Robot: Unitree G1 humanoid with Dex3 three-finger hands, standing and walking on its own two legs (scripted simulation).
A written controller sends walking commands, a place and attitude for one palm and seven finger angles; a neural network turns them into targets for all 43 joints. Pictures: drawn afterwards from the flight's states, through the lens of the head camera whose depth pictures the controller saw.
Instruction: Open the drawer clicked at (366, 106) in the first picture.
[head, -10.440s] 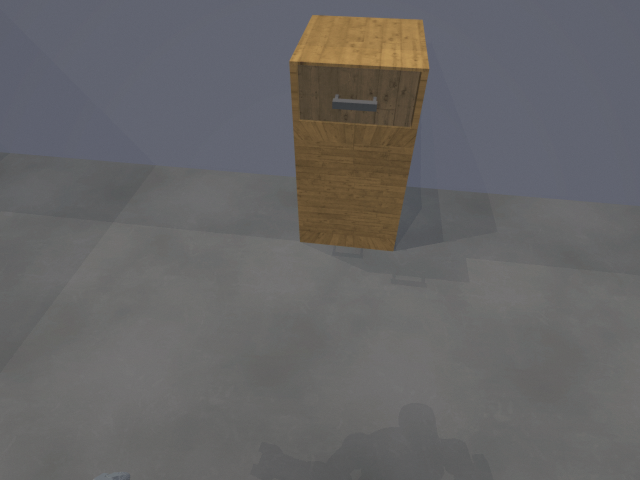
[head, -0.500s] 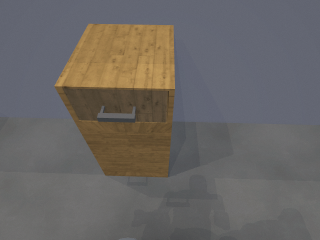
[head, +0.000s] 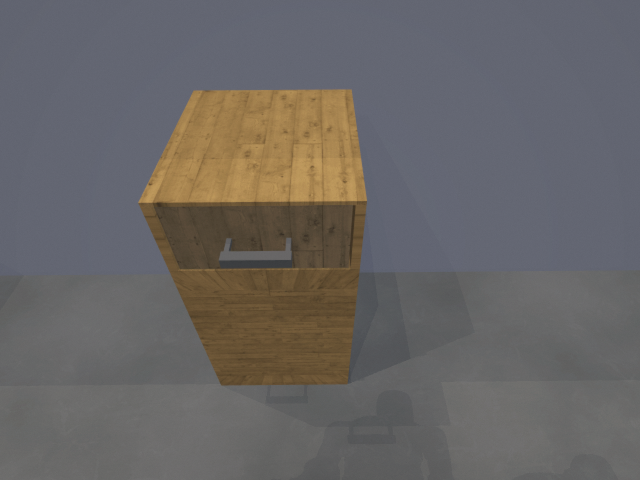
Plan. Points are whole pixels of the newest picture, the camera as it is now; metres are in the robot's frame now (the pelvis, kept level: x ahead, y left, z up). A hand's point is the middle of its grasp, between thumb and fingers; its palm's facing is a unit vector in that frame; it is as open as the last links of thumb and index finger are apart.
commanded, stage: look again from close up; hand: left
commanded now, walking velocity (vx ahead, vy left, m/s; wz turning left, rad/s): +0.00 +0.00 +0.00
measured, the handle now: (257, 251) +0.53 +0.16 -0.08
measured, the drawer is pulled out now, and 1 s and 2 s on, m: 0.00 0.00 0.00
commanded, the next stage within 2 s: raise the hand with hooked fingers in 0.60 s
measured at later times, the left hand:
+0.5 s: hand out of the picture +0.00 +0.15 -0.16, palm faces +0.03 -0.98 -0.20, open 7.3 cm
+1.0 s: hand (208, 412) +0.21 +0.16 -0.03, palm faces +0.00 -0.35 -0.94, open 7.9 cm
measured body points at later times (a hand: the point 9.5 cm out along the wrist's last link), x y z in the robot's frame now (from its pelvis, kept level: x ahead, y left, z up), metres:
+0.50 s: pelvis +0.00 -0.02 +0.01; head +0.00 -0.03 +0.46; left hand +0.00 +0.20 -0.15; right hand +0.00 -0.24 -0.16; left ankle +0.00 +0.08 -0.73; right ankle +0.06 -0.15 -0.73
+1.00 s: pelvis +0.01 -0.03 -0.02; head +0.00 -0.07 +0.43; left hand +0.20 +0.18 +0.02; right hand +0.19 -0.30 -0.10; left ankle +0.00 +0.08 -0.73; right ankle +0.06 -0.15 -0.73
